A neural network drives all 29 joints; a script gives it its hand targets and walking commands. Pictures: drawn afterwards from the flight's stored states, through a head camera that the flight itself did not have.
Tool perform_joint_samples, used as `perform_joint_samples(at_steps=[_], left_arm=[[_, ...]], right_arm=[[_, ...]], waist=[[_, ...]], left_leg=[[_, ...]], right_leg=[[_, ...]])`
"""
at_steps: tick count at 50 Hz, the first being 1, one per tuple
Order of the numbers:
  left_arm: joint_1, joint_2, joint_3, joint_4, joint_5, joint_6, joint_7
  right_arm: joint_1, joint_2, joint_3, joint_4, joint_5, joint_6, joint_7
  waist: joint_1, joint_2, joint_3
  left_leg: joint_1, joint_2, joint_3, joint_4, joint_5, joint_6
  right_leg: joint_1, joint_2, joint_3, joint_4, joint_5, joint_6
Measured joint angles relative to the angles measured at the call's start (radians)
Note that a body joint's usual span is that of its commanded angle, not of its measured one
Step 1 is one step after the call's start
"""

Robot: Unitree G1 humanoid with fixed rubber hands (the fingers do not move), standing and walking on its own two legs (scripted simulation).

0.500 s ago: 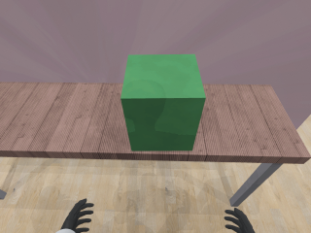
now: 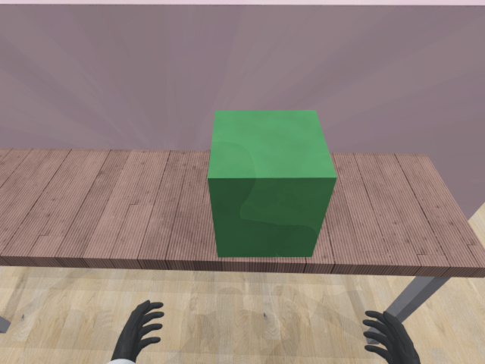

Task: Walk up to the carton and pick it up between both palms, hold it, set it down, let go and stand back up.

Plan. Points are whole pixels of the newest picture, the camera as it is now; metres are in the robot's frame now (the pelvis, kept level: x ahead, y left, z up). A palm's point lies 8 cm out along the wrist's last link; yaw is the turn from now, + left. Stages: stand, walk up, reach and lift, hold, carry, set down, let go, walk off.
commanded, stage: reach and lift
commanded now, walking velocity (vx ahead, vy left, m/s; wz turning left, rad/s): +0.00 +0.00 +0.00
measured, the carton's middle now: (265, 186) +0.49 -0.03 +0.01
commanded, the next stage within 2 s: none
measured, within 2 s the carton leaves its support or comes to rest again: neither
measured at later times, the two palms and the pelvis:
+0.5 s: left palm (150, 306) +0.24 +0.18 -0.02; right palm (399, 310) +0.23 -0.23 -0.01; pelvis -0.01 -0.01 +0.00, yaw +0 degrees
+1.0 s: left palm (153, 248) +0.32 +0.18 +0.04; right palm (396, 249) +0.31 -0.23 +0.04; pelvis -0.01 -0.01 +0.00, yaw +1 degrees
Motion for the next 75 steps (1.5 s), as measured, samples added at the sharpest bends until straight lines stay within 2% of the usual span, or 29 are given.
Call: perform_joint_samples(at_steps=[6, 12, 15, 21, 28, 34, 39, 46, 50, 56, 65, 75], left_arm=[[-0.066, -0.018, -0.028, 0.047, -0.024, -0.027, 0.036], [-0.123, -0.044, -0.037, 0.039, -0.024, -0.040, 0.063], [-0.149, -0.055, -0.037, 0.046, -0.029, -0.060, 0.062], [-0.225, -0.063, -0.015, 0.130, -0.029, -0.113, 0.047], [-0.314, -0.033, -0.016, 0.211, -0.060, -0.202, 0.067], [-0.400, -0.010, -0.012, 0.262, -0.085, -0.215, 0.059], [-0.467, 0.000, -0.008, 0.280, -0.109, -0.157, 0.043], [-0.514, -0.008, 0.006, 0.206, -0.096, -0.041, 0.039], [-0.553, -0.012, 0.030, 0.182, -0.082, 0.023, 0.027], [-0.637, -0.006, 0.048, 0.146, -0.089, 0.133, 0.044], [-0.788, 0.026, 0.092, 0.147, -0.081, 0.252, 0.024], [-0.890, 0.072, 0.084, 0.164, -0.126, 0.355, 0.018]], right_arm=[[-0.084, -0.017, -0.023, 0.034, 0.017, 0.021, 0.022], [-0.138, -0.037, -0.026, 0.050, 0.045, 0.018, 0.028], [-0.158, -0.043, -0.018, 0.042, 0.059, 0.008, 0.026], [-0.218, -0.036, 0.001, 0.056, 0.067, -0.006, 0.012], [-0.312, -0.007, -0.003, 0.094, 0.074, -0.029, -0.010], [-0.408, -0.010, 0.012, 0.145, 0.083, -0.015, -0.027], [-0.476, -0.034, 0.022, 0.179, 0.107, 0.025, -0.036], [-0.525, -0.082, 0.016, 0.137, 0.133, 0.079, -0.035], [-0.561, -0.101, 0.026, 0.109, 0.154, 0.119, -0.044], [-0.642, -0.111, 0.010, 0.095, 0.167, 0.211, -0.038], [-0.780, -0.134, 0.001, 0.118, 0.176, 0.299, -0.049], [-0.887, -0.165, -0.012, 0.148, 0.187, 0.382, -0.061]], waist=[[0.000, 0.007, -0.012], [0.003, 0.016, -0.016], [0.002, 0.018, -0.019], [0.004, -0.003, -0.010], [0.005, -0.023, -0.024], [0.000, -0.013, -0.048], [-0.004, -0.002, -0.058], [-0.001, 0.006, -0.059], [-0.006, -0.004, -0.049], [-0.003, -0.027, -0.068], [-0.002, -0.015, -0.081], [-0.015, -0.001, -0.098]], left_leg=[[-0.008, -0.007, 0.001, 0.004, 0.001, 0.008], [-0.005, -0.007, 0.000, 0.003, 0.002, 0.007], [-0.005, -0.006, -0.003, 0.001, 0.005, 0.005], [-0.014, -0.006, -0.008, -0.003, 0.017, -0.003], [-0.082, -0.009, -0.017, 0.019, 0.024, -0.010], [-0.133, -0.013, -0.027, 0.039, 0.023, -0.010], [-0.143, -0.017, -0.035, 0.037, 0.025, -0.007], [-0.127, -0.011, -0.034, 0.011, 0.034, -0.007], [-0.115, -0.009, -0.032, -0.006, 0.044, -0.008], [-0.146, -0.009, -0.020, -0.025, 0.062, -0.010], [-0.186, -0.012, -0.025, -0.026, 0.071, -0.008], [-0.222, -0.013, -0.047, -0.010, 0.065, -0.008]], right_leg=[[-0.008, -0.005, 0.008, 0.003, 0.003, 0.006], [-0.004, -0.002, 0.013, -0.001, 0.006, 0.006], [-0.004, 0.000, 0.013, -0.002, 0.008, 0.004], [-0.020, 0.001, 0.013, 0.012, 0.008, -0.005], [-0.093, -0.002, 0.011, 0.050, 0.002, -0.015], [-0.140, -0.006, 0.008, 0.068, -0.001, -0.015], [-0.144, -0.008, 0.006, 0.060, 0.002, -0.012], [-0.120, 0.002, 0.014, 0.013, 0.024, -0.010], [-0.107, 0.007, 0.020, -0.010, 0.038, -0.011], [-0.145, 0.010, 0.035, -0.021, 0.057, -0.014], [-0.180, 0.009, 0.036, -0.030, 0.068, -0.013], [-0.197, 0.009, 0.020, -0.040, 0.070, -0.011]])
